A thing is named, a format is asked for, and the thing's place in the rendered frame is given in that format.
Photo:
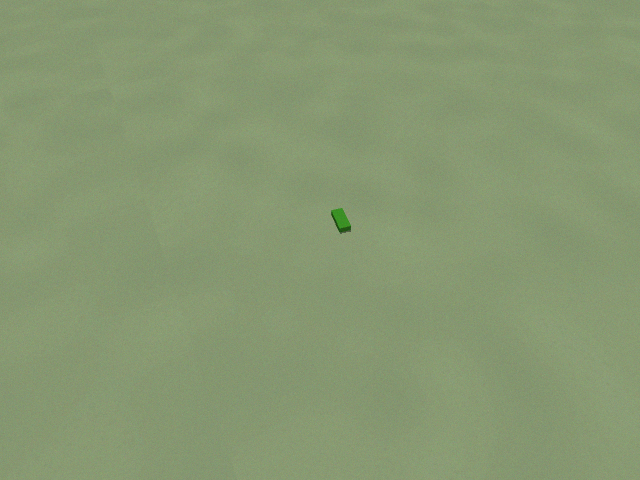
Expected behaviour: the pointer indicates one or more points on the small box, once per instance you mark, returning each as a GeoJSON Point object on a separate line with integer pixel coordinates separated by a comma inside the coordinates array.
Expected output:
{"type": "Point", "coordinates": [340, 220]}

